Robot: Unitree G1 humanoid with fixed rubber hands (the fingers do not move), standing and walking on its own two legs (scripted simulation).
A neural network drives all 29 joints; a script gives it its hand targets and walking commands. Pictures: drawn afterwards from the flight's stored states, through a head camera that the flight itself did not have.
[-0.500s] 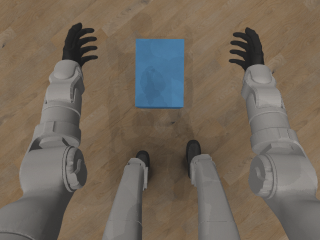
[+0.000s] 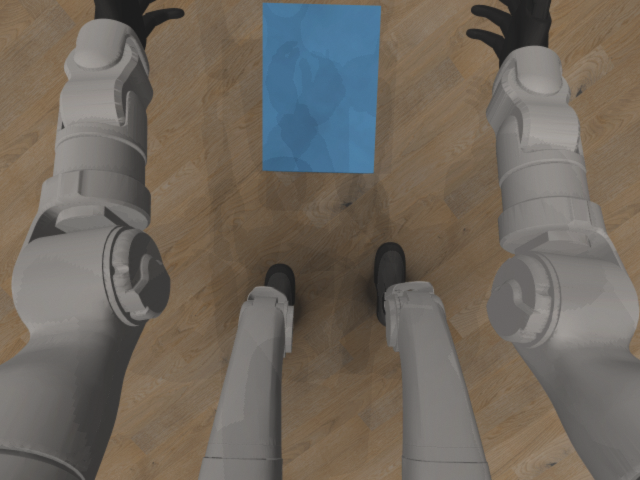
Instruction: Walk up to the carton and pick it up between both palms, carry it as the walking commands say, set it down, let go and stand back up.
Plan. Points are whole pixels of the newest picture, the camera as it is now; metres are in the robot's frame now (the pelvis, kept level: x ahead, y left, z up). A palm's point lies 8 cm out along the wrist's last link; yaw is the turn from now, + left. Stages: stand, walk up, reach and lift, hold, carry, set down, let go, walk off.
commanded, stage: reach and lift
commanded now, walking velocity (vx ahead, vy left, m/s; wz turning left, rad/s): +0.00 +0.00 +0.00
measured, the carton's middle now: (320, 100) +0.54 +0.02 -0.56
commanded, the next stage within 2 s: none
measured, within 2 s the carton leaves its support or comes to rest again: neither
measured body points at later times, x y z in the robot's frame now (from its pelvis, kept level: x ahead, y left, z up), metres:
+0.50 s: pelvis -0.03 -0.01 -0.15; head +0.34 +0.00 +0.10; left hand +0.55 +0.20 -0.30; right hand +0.53 -0.18 -0.31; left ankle +0.04 +0.13 -0.62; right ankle +0.09 -0.14 -0.62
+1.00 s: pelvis -0.05 +0.00 -0.26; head +0.33 +0.01 -0.05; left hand +0.53 +0.19 -0.44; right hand +0.52 -0.18 -0.45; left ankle +0.04 +0.13 -0.62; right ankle +0.09 -0.14 -0.62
